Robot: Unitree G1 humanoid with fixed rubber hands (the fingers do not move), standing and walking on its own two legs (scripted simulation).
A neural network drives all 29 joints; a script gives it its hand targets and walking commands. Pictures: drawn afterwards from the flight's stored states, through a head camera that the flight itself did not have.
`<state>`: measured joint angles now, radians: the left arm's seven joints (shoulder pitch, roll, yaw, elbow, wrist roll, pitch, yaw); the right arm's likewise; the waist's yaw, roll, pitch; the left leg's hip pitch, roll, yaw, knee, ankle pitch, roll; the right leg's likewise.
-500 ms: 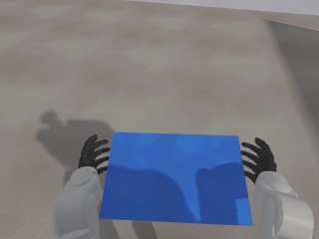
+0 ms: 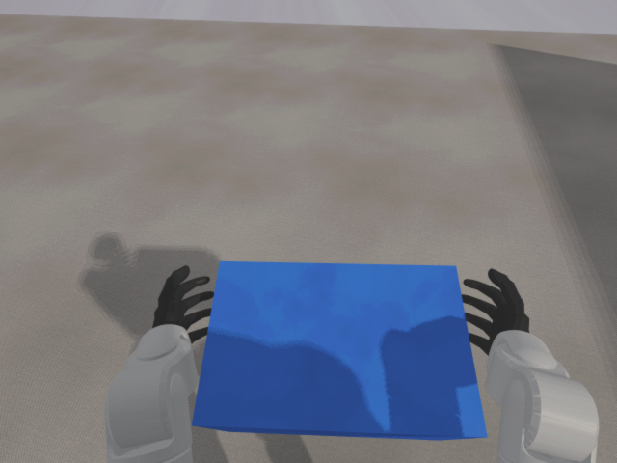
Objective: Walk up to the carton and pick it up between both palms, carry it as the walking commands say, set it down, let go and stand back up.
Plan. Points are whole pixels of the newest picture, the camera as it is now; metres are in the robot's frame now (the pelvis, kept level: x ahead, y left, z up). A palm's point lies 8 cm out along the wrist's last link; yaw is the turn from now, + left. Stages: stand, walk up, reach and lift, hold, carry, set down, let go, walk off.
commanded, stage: carry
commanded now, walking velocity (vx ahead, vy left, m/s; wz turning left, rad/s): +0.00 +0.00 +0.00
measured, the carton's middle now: (334, 354) +0.26 -0.01 +0.01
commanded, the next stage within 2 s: none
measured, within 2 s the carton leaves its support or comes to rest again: neither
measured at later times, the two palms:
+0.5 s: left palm (160, 344) +0.23 +0.19 +0.10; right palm (502, 345) +0.23 -0.18 +0.10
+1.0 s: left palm (186, 378) +0.20 +0.16 +0.07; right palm (546, 454) +0.13 -0.20 +0.07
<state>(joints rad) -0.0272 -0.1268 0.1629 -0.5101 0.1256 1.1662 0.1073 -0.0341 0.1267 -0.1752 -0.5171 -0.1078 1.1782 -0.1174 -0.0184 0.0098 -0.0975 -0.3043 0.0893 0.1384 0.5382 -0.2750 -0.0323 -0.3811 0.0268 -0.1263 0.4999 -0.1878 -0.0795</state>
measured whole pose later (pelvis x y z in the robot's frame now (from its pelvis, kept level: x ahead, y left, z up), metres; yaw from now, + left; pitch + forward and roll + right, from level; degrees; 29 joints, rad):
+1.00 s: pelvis -0.07 +0.03 -0.01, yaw -13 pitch +4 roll +1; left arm -0.04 -0.13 0.17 -0.53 0.11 1.16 0.11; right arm -0.04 0.13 -0.19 -0.50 -0.09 1.13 -0.11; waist 0.01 -0.05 -0.01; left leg -0.42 0.10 0.27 0.67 -0.43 -0.01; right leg -0.53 0.04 0.01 0.46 -0.01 -0.03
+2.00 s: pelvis -0.31 +0.11 -0.01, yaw -50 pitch +3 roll +1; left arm -0.04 -0.13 0.16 -0.52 0.13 1.16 0.10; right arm -0.02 0.13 -0.18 -0.53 -0.09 1.16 -0.12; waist -0.03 0.00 -0.01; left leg -0.59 0.11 0.08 1.09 -0.48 -0.10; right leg -0.42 -0.01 0.01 0.62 -0.24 -0.01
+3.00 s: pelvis -0.45 +0.40 +0.00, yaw -84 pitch +2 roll -3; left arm -0.03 -0.13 0.16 -0.56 0.11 1.19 0.12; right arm -0.02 0.13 -0.18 -0.51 -0.10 1.15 -0.10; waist 0.04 -0.03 -0.02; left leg -0.32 0.09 0.11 0.58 -0.30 0.02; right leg -0.63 0.06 -0.03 1.11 -0.40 0.03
